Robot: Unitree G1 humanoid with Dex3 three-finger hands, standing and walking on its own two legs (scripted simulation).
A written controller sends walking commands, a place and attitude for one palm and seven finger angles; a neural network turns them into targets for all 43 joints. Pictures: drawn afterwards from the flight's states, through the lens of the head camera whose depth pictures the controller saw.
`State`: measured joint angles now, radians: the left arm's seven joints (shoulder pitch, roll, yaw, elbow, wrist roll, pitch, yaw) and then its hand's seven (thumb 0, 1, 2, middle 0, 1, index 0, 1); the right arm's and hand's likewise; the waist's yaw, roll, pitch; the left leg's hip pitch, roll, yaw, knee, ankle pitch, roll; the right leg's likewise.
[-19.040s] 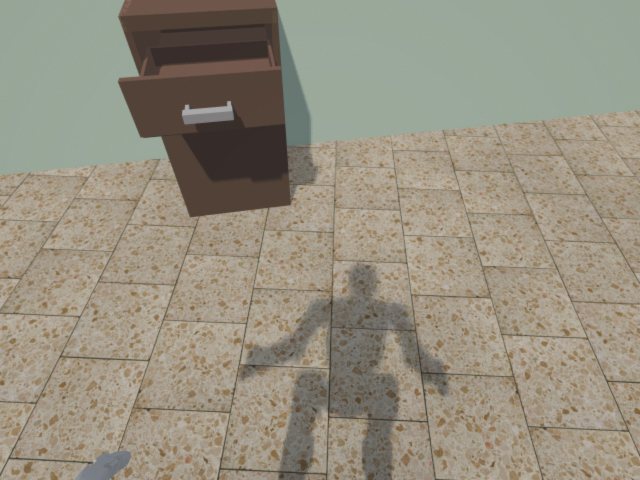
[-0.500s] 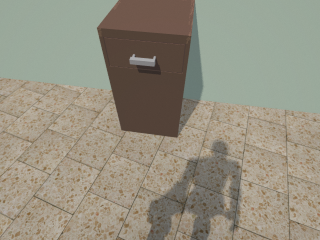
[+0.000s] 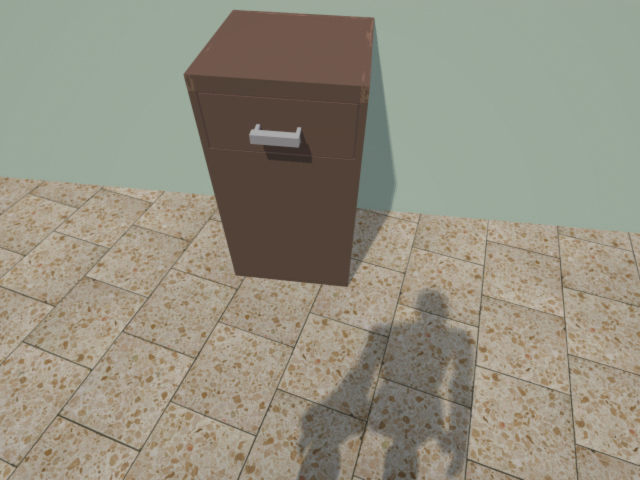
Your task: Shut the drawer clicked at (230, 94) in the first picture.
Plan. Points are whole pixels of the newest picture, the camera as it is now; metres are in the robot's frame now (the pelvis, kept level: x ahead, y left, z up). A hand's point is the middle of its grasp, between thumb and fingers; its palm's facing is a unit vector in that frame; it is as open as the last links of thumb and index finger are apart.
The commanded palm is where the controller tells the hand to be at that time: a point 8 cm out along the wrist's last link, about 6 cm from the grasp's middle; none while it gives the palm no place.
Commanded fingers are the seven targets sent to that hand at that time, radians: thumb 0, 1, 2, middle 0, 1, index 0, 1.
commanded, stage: let the arm hang, fingers relaxed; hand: left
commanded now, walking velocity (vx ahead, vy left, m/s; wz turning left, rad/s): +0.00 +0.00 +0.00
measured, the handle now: (276, 133) +0.91 +0.16 -0.09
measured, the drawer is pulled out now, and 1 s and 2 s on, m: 0.00 0.00 0.00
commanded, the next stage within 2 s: look to check the result in 0.06 s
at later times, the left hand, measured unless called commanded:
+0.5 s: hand out of the picture +0.02 +0.18 -0.17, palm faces +0.02 -0.98 -0.21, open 7.4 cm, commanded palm none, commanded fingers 0.00 0.90 0.90 -0.20 -0.30 -0.20 -0.30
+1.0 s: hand out of the picture +0.06 +0.19 -0.17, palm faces +0.01 -0.97 -0.26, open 7.4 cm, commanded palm none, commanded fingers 0.00 0.90 0.90 -0.20 -0.30 -0.20 -0.30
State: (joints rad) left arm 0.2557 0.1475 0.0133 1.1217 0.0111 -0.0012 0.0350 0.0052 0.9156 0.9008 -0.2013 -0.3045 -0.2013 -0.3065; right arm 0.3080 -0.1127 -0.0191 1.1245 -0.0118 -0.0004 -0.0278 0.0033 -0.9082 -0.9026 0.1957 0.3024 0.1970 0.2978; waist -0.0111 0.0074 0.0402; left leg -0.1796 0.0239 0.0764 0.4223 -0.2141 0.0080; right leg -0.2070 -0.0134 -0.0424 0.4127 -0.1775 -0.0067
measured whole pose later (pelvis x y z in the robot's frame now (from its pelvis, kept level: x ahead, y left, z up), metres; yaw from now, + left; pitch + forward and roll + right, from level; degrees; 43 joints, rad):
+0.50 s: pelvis +0.01 +0.00 +0.00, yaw +0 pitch -2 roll +0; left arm 0.24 0.17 0.02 1.14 0.01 -0.01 0.03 0.00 0.90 0.90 -0.20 -0.30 -0.20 -0.30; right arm 0.27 -0.15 -0.03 1.14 -0.01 0.00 -0.03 0.00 -0.90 -0.90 0.20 0.30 0.20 0.30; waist -0.01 0.01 0.06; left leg -0.16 0.03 0.08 0.41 -0.22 0.00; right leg -0.19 0.00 -0.04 0.39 -0.18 -0.01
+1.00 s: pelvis +0.02 -0.01 +0.00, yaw +0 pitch -1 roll +0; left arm 0.18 0.21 0.02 1.13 0.01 -0.01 0.02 0.00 0.90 0.90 -0.20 -0.30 -0.20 -0.30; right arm 0.21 -0.20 -0.03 1.14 -0.01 -0.01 -0.02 0.00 -0.90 -0.90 0.20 0.30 0.20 0.30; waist -0.01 0.02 0.06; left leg -0.13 0.04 0.07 0.37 -0.22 -0.01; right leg -0.16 0.00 -0.05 0.36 -0.18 -0.02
